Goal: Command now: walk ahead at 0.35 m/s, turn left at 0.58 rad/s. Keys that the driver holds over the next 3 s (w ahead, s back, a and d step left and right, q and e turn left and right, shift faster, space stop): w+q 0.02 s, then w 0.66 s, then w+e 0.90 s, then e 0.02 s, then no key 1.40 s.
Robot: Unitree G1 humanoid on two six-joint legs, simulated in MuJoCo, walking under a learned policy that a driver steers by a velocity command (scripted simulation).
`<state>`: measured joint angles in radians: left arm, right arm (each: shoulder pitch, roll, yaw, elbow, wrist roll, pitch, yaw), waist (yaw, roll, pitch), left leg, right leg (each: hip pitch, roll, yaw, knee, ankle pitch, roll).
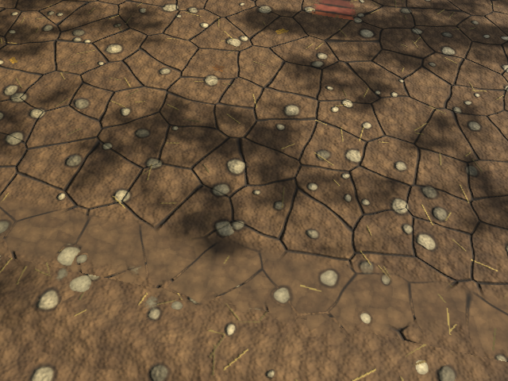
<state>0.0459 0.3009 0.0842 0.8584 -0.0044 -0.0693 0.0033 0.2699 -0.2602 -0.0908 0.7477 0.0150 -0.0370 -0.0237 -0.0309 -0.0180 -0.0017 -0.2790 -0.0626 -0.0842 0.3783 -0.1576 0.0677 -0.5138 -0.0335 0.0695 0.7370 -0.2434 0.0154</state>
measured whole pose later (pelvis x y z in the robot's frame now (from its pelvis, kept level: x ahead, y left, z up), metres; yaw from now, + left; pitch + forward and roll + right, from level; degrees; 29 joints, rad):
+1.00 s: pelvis +0.47 +0.04 +0.00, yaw +0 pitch +1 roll +2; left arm 0.16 0.30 0.07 0.81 -0.02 -0.05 -0.01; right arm 0.32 -0.26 -0.07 0.83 -0.01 -0.10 0.01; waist -0.05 -0.05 0.01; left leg -0.03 -0.05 0.16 0.22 -0.21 0.04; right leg -0.73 -0.11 0.09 0.86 0.02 0.00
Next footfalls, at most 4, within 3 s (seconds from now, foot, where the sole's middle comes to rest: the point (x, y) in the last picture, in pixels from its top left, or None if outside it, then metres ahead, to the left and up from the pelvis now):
0.18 right None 0.16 -0.15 -0.78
0.66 left None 0.45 0.13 -0.78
1.20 right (279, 281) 0.75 -0.10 -0.78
1.68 left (237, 194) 1.08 0.02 -0.78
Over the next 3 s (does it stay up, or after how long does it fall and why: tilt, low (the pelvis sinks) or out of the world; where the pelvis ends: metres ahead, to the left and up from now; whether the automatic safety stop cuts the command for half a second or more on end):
stays up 0.99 -0.08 -0.01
